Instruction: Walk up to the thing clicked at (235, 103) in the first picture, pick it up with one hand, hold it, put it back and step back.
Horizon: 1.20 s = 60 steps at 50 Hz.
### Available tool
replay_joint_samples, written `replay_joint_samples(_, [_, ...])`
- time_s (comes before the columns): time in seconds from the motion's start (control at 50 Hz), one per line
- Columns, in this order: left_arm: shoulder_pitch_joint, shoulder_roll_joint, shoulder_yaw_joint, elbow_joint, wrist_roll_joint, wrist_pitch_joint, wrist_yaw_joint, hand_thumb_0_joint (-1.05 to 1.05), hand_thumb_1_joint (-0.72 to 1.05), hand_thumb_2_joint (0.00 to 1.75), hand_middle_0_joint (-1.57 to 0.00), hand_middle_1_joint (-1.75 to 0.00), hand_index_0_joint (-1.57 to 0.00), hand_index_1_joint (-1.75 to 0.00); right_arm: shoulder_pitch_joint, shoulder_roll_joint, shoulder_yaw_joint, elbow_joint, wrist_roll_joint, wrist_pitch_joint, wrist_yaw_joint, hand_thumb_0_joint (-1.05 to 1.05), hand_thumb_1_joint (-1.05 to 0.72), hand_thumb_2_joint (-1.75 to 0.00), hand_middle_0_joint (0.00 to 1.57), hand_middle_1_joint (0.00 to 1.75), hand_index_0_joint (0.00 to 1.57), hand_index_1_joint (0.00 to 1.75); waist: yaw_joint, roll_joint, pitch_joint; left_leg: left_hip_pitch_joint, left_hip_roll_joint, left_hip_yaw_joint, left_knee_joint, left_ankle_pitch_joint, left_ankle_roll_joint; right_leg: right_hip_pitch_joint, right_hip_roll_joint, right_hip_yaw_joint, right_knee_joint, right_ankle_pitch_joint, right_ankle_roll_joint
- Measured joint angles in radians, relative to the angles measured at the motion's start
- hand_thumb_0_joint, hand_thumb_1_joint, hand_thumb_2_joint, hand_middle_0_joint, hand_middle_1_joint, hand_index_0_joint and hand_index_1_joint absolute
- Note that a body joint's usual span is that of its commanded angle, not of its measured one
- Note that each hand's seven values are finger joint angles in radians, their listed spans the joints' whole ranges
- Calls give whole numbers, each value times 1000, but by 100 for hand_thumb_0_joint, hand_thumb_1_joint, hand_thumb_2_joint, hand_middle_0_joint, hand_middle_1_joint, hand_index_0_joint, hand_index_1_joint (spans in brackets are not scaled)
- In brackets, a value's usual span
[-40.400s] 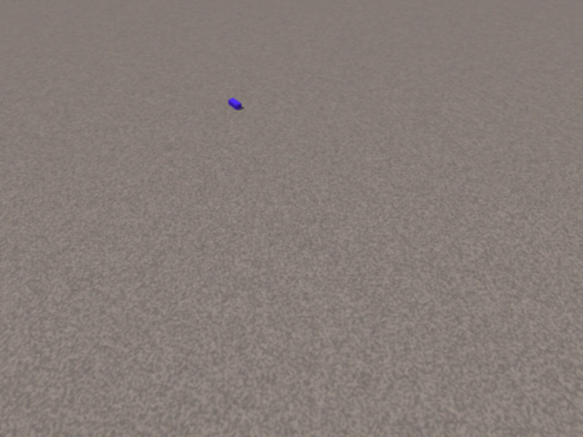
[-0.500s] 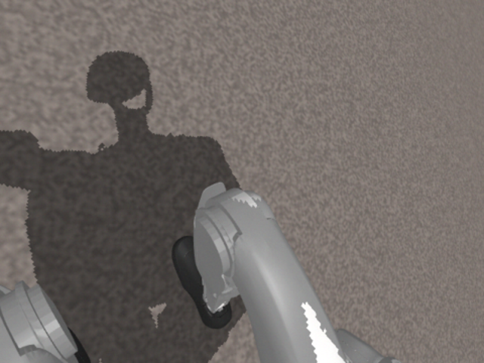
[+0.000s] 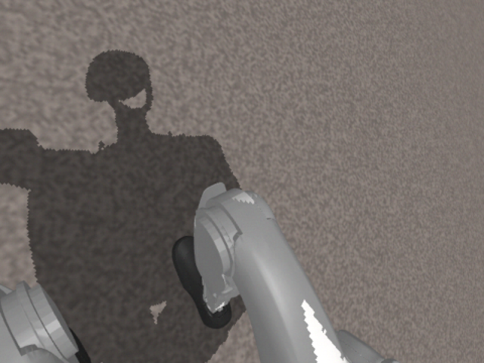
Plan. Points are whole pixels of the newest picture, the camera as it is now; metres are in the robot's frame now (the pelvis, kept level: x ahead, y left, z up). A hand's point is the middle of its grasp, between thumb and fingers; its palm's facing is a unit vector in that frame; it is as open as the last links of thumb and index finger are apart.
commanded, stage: settle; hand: left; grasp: from above
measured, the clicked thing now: out of the picture +0.47 +0.32 -0.30
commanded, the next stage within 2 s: lift in 0.84 s
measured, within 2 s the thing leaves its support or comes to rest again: leaves its support in 0.24 s
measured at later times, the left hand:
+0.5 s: hand out of the picture +0.46 +0.33 -0.20, palm faces -0.40 -0.15 -0.90, open 6.9 cm
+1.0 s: hand out of the picture +0.46 +0.33 -0.13, palm faces -0.42 -0.13 -0.90, open 6.9 cm
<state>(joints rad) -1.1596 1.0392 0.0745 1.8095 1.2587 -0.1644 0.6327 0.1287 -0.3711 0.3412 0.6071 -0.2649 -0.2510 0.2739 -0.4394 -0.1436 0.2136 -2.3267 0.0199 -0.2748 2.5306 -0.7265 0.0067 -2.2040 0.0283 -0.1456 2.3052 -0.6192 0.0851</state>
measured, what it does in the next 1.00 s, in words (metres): stands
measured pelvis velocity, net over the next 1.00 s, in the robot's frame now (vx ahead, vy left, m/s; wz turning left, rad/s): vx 0.00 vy -0.01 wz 0.12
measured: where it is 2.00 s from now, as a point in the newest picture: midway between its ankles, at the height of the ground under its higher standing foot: (151, 342)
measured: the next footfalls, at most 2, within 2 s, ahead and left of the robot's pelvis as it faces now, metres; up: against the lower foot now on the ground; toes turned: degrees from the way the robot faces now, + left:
none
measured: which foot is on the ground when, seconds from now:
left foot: down 0.00-1.00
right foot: down 0.00-1.00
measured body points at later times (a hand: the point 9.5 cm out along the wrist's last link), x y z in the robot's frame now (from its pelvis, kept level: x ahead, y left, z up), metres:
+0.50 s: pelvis +0.01 +0.00 +0.01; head +0.26 +0.12 +0.36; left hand +0.48 +0.34 -0.15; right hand +0.07 -0.27 -0.06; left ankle +0.06 +0.12 -0.28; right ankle +0.13 -0.13 -0.28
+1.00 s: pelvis +0.00 -0.01 +0.02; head +0.23 +0.08 +0.39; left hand +0.48 +0.33 -0.08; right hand +0.08 -0.28 -0.08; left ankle +0.06 +0.12 -0.28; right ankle +0.13 -0.13 -0.28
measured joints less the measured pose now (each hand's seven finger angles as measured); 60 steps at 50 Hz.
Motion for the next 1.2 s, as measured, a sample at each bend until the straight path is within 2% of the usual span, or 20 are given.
replay_joint_samples(0.14, [8, -6, 20, -32, 0, 8, -24, 1, 48, 0, -104, -8, -105, -5, 5, 6, -11, -1, 5, 3, 0, 0, -91, -90, 20, 30, 20, 30, 4, 5, -1, -3, -1, 3, -4, 1, -1, -5, -2, 2, 0, -1, 0])
replay_joint_samples(0.24, [31, -29, 35, -96, -5, 23, -47, 1, 46, 0, -106, -6, -107, -3, 22, 10, -36, 7, 13, 10, 3, 0, -91, -90, 20, 30, 20, 30, 19, 15, -20, -10, -2, 7, -10, -1, -4, -15, -5, 5, -1, -5, -6])
replay_joint_samples(0.28, [52, -46, 42, -141, -11, 30, -60, 1, 46, 0, -106, -5, -108, -3, 31, 11, -52, 13, 19, 15, 3, 0, -91, -90, 20, 30, 20, 30, 30, 24, -35, -14, -2, 10, -13, -3, -6, -21, -7, 7, -1, -8, -10])
replay_joint_samples(0.34, [74, -84, 30, -200, -22, 43, -79, 1, 46, 0, -107, -4, -108, -2, 43, 15, -77, 30, 30, 26, 11, 0, -91, -90, 20, 30, 20, 30, 49, 40, -69, -18, -3, 18, -20, -6, -9, -30, -11, 13, 1, -15, -16])
replay_joint_samples(0.38, [92, -106, 47, -226, -28, 52, -96, 1, 46, 0, -107, -4, -109, -2, 48, 18, -98, 39, 39, 36, 15, 0, -91, -90, 20, 30, 20, 30, 59, 57, -97, -24, -5, 23, -24, -7, -10, -37, -14, 16, 2, -19, -19])
replay_joint_samples(0.54, [136, -209, -8, -319, -66, 85, -208, 1, 45, 0, -108, -4, -109, -1, 49, 24, -175, 65, 84, 91, 12, 0, -91, -90, 20, 30, 20, 30, 112, 118, -183, -29, -9, 63, -53, 1, -6, -53, -28, 47, 3, -29, -24])
replay_joint_samples(0.6, [139, -238, -19, -344, -69, 75, -245, 1, 45, 0, -108, -3, -109, -1, 44, 28, -192, 66, 97, 110, 1, 0, -91, -90, 20, 30, 20, 30, 128, 133, -201, -27, -12, 76, -65, 9, -6, -55, -32, 58, 2, -28, -27])
replay_joint_samples(0.68, [133, -266, -29, -354, -64, 63, -269, 1, 45, 0, -108, -3, -109, -2, 35, 36, -207, 68, 107, 137, -18, 0, -91, -90, 20, 30, 20, 30, 144, 144, -219, -19, -14, 89, -80, 19, -10, -56, -37, 70, 1, -25, -27])
replay_joint_samples(0.96, [98, -278, -22, -346, -52, 45, -313, 1, 45, 0, -108, -3, -109, -2, 38, 64, -224, 72, 119, 192, -94, 0, -91, -90, 20, 30, 20, 30, 155, 163, -239, -3, -15, 111, -115, 44, -21, -58, -42, 88, -9, -8, -33])
replay_joint_samples(1.08, [131, -302, -19, -417, -72, 59, -347, 1, 46, 0, -107, -4, -108, -2, 68, 68, -245, 81, 135, 218, -114, 0, -91, -90, 20, 30, 20, 30, 170, 171, -255, 8, -14, 121, -138, 47, -19, -50, -44, 96, -26, -8, -30])
replay_joint_samples(1.2, [184, -339, -24, -508, -101, 79, -414, 1, 47, 0, -105, -7, -106, -5, 87, 73, -277, 84, 161, 254, -130, 0, -91, -90, 20, 30, 20, 30, 192, 185, -285, 35, -15, 136, -180, 51, -15, -24, -50, 104, -60, -10, -33])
